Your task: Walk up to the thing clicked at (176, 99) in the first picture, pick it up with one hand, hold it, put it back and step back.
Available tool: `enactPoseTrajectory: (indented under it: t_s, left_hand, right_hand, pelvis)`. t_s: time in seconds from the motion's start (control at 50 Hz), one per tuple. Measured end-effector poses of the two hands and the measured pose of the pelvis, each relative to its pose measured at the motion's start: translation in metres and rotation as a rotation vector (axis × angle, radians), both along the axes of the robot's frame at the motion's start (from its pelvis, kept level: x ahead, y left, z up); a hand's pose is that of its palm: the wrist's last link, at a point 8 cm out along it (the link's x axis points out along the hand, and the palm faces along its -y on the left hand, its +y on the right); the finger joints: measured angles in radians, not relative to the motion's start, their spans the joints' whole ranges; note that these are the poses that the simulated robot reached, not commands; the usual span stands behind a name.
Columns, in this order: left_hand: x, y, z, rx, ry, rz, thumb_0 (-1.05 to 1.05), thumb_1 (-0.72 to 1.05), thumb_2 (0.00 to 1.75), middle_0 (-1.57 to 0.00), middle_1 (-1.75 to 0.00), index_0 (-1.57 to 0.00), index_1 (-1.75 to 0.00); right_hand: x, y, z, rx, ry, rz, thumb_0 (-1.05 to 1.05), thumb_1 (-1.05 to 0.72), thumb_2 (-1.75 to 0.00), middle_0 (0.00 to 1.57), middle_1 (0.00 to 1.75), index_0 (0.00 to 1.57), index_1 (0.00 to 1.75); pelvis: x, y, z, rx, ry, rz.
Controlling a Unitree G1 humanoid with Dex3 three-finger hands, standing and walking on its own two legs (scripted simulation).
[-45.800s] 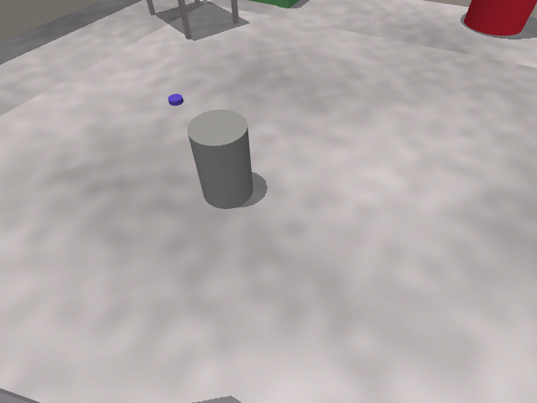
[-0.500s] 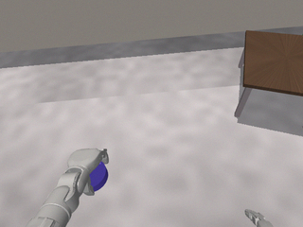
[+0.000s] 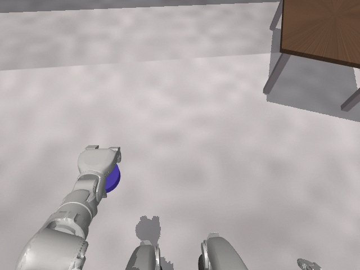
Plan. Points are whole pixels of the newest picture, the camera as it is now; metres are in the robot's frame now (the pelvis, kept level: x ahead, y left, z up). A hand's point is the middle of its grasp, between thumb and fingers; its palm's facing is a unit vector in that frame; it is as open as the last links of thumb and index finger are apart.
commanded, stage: crouch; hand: left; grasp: from above
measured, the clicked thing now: (101, 175) +0.39 +0.21 -0.14
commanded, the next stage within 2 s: lower in 1.48 s
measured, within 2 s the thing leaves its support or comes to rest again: neither
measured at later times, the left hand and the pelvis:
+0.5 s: hand (126, 184) +0.43 +0.18 -0.35, palm faces -0.44 +0.01 -0.90, open 11.1 cm; pelvis -0.04 +0.00 -0.20, yaw +0 degrees
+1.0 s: hand (133, 183) +0.47 +0.17 -0.46, palm faces -0.44 -0.01 -0.90, open 11.1 cm; pelvis -0.04 -0.01 -0.29, yaw -3 degrees
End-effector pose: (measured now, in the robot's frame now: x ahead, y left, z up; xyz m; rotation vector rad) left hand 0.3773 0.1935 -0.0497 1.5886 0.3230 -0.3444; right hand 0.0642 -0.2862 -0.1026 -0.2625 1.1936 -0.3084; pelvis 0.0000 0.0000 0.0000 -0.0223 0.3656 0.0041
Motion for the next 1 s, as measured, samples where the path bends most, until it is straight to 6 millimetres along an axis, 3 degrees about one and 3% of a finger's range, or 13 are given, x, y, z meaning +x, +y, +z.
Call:
enactPoseTrajectory:
  t_s: [0.12, 0.22, 0.34, 0.46, 0.74, 1.0]
  left_hand:
    - [0.022, -0.004, -0.062, 0.007, -0.016, 0.007, -0.01, -0.18, 0.63, -0.44, -0.75, -0.57, -0.78]
    - [0.031, -0.007, -0.112, 0.001, 0.006, 0.026, -0.01, -0.19, 0.64, -0.46, -0.74, -0.59, -0.77]
    - [0.036, -0.01, -0.174, -0.014, 0.053, 0.019, 0.0, -0.2, 0.65, -0.46, -0.74, -0.59, -0.77]
    - [0.049, -0.014, -0.226, -0.035, 0.044, 0.001, 0.0, -0.21, 0.66, -0.47, -0.74, -0.6, -0.77]
    - [0.078, -0.014, -0.305, -0.049, 0.031, 0.041, 0.0, -0.22, 0.68, -0.47, -0.74, -0.6, -0.77]
    - [0.096, -0.022, -0.354, -0.053, 0.034, 0.022, -0.01, -0.2, 0.65, -0.46, -0.73, -0.6, -0.77]
  right_hand:
    - [-0.041, 0.001, -0.06, -0.012, 0.09, -0.042, 0.01, -0.91, -0.9, 0.2, 0.3, 0.21, 0.3]
    - [-0.063, 0.012, -0.107, 0.011, 0.145, -0.054, 0.01, -0.91, -0.9, 0.21, 0.3, 0.21, 0.3]
    - [-0.071, 0.022, -0.154, 0.037, 0.178, -0.033, 0.01, -0.91, -0.9, 0.21, 0.3, 0.21, 0.3]
    - [-0.068, 0.02, -0.193, 0.035, 0.191, 0.016, 0.0, -0.91, -0.9, 0.21, 0.3, 0.21, 0.3]
    - [-0.07, 0.007, -0.246, 0.029, 0.234, 0.065, 0.0, -0.92, -0.9, 0.21, 0.3, 0.21, 0.3]
    - [-0.107, 0.011, -0.28, 0.061, 0.328, 0.051, 0.0, -0.92, -0.9, 0.21, 0.3, 0.21, 0.3]
  pelvis:
    - [-0.013, 0.003, -0.057, -0.009, 0.116, -0.002]
    - [-0.023, 0.004, -0.099, -0.012, 0.18, -0.002]
    - [-0.03, 0.003, -0.143, -0.016, 0.244, 0.003]
    - [-0.034, -0.001, -0.184, -0.024, 0.292, 0.007]
    - [-0.038, -0.007, -0.247, -0.04, 0.325, -0.003]
    - [-0.042, -0.008, -0.288, -0.047, 0.316, -0.018]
